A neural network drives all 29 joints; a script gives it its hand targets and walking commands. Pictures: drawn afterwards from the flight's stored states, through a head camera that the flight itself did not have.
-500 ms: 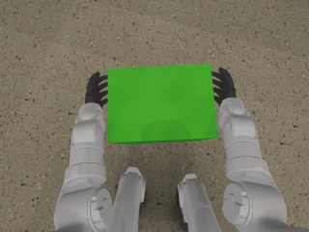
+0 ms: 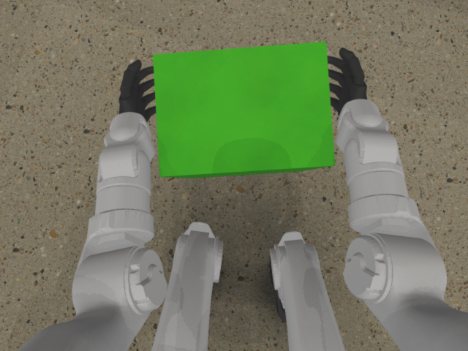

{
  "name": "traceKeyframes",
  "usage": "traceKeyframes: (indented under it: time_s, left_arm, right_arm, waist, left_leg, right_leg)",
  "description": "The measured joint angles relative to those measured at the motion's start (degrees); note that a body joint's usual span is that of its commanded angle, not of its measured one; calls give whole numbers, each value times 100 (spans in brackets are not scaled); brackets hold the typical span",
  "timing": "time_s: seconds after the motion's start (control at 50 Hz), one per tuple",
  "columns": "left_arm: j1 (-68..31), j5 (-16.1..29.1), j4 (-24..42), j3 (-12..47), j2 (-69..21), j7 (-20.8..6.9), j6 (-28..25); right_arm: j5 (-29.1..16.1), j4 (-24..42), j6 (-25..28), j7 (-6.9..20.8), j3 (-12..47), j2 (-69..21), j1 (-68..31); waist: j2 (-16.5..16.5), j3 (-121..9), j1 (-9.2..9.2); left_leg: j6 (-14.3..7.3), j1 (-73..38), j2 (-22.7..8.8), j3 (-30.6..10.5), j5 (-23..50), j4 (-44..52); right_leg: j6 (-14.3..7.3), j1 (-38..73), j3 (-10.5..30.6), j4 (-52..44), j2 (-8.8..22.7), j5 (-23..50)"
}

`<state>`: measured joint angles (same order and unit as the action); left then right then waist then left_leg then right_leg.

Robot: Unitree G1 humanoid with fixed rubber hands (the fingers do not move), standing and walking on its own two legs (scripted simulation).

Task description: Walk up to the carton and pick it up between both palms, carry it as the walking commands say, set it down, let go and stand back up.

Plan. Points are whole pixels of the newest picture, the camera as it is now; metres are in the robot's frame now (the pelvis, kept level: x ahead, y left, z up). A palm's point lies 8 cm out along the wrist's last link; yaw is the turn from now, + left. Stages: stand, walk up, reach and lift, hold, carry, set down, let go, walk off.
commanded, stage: set down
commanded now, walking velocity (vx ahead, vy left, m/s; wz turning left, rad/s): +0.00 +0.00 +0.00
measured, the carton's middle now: (242, 126) +0.48 +0.03 -0.18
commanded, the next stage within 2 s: none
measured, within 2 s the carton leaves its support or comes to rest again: rests again in 1.64 s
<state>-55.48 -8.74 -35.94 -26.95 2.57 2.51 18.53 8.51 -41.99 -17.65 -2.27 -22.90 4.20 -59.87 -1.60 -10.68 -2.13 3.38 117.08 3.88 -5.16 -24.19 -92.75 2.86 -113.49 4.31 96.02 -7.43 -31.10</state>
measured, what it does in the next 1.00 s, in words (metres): lowers itself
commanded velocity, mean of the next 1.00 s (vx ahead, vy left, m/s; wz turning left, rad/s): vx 0.00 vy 0.00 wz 0.00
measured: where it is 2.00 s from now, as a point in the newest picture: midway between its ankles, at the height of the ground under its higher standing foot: (241, 287)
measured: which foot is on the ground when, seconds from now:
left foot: down 0.00-1.00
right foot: down 0.00-1.00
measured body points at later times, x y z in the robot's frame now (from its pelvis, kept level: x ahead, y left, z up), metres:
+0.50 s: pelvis -0.01 +0.00 -0.06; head +0.32 +0.01 +0.24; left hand +0.50 +0.21 -0.19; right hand +0.54 -0.13 -0.19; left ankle +0.11 +0.13 -0.48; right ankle +0.08 -0.12 -0.48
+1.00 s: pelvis -0.01 +0.00 -0.11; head +0.36 +0.01 +0.14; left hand +0.52 +0.21 -0.27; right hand +0.56 -0.13 -0.28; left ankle +0.11 +0.13 -0.48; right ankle +0.08 -0.12 -0.48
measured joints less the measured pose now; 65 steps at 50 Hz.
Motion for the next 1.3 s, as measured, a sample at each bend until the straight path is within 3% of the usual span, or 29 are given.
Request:
traceKeyframes:
  time_s: [0.66,1.02,1.3]
  left_arm:
    - [-1374,322,-426,75,582,114,-68]
    - [-1965,541,-939,178,894,195,-278]
    - [-2001,695,-1139,308,1030,194,-385]
  right_arm:
    - [-380,-487,83,-206,396,617,-1433]
    - [-709,-1126,290,-348,882,1010,-2171]
    - [-970,-1361,440,-460,1230,1102,-2238]
  waist:
    - [-7,1182,-103]
    - [57,2120,-177]
    - [13,2323,-173]
  left_leg:
    - [99,1398,85,29,-175,-1507]
    - [70,1529,-23,154,-435,-2293]
    - [97,1463,-72,188,-616,-2650]
  right_leg:
    - [99,-1418,-42,1558,-151,-209]
    - [128,-1584,-35,2349,-224,-426]
    - [30,-1556,-106,2736,-163,-591]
